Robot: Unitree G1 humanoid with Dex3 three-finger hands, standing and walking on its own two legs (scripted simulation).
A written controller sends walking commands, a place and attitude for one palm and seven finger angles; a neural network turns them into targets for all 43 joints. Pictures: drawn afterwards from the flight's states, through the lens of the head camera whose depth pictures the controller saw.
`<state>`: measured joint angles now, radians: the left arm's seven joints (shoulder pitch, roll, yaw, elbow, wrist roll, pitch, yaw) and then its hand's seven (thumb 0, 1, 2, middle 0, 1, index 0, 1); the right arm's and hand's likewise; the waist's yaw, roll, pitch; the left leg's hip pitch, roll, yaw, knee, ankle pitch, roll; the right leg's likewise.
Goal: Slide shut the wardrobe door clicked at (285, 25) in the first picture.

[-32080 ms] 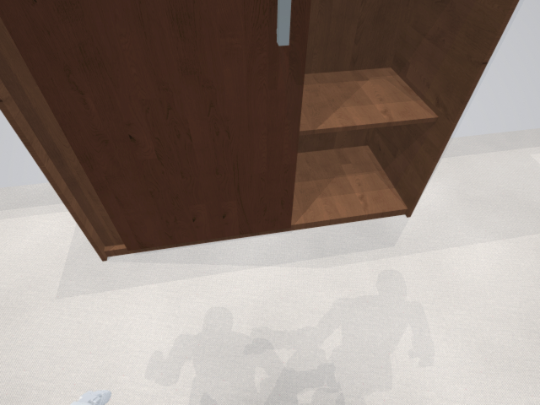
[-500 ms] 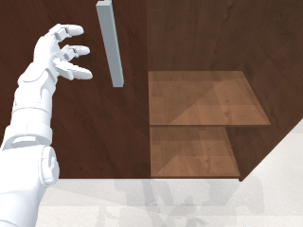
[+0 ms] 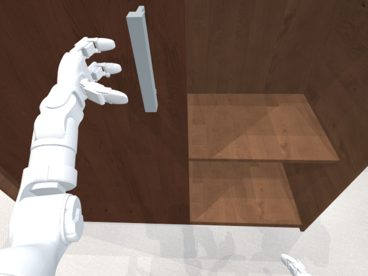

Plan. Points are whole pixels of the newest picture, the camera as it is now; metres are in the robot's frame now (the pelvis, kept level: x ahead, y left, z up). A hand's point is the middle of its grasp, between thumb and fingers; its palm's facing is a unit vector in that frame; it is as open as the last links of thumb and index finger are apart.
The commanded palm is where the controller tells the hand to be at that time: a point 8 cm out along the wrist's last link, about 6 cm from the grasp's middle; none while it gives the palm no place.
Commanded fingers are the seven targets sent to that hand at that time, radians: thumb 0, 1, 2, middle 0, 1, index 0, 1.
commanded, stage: move the hooked fingers beside the handle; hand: left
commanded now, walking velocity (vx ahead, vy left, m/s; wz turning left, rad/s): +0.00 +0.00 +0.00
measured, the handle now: (146, 63) +0.49 +0.10 +0.24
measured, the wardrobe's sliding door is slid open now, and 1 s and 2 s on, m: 0.60 0.60 0.60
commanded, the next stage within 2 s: feel for the door with the fingertips in 1.16 s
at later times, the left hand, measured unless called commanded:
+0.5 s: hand (114, 83) +0.42 +0.15 +0.23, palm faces +0.05 -1.00 -0.04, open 14.0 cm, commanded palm +0.41 +0.20 +0.24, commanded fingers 0.00 -0.50 0.30 -0.30 -1.20 -0.30 -1.20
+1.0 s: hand (110, 76) +0.44 +0.16 +0.24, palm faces -0.01 -1.00 -0.03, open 14.0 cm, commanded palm +0.43 +0.21 +0.24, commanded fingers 0.00 -0.50 0.30 -0.30 -1.20 -0.30 -1.20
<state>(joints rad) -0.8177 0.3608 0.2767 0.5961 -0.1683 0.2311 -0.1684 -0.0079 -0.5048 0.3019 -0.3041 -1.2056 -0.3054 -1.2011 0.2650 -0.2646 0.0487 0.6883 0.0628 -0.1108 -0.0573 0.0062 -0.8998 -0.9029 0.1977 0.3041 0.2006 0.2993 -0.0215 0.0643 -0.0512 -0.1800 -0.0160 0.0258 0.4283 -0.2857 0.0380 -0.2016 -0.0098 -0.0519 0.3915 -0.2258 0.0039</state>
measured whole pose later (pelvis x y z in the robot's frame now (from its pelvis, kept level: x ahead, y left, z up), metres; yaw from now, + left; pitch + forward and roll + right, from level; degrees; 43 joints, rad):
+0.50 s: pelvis -0.03 -0.02 +0.00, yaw +0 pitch +1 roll +0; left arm -0.86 0.39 0.28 0.73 -0.15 0.23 -0.14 -0.01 -0.50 0.30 -0.30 -1.20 -0.31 -1.20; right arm 0.27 -0.28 0.05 0.70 0.07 -0.12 -0.07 0.01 -0.90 -0.90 0.20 0.30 0.20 0.30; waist -0.05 0.07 -0.03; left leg -0.19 0.00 0.02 0.43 -0.25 0.02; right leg -0.22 0.01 -0.06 0.40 -0.20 -0.02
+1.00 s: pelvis -0.02 -0.01 +0.00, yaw -1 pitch +2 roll -1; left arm -0.88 0.44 0.32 0.77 -0.16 0.10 -0.23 -0.01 -0.50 0.30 -0.30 -1.20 -0.30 -1.20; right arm 0.36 -0.30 0.03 0.72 0.07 -0.16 -0.07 0.01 -0.90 -0.90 0.20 0.30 0.20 0.30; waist -0.06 0.06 -0.03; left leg -0.21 0.01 0.03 0.44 -0.27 0.02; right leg -0.23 0.02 -0.05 0.39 -0.20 -0.02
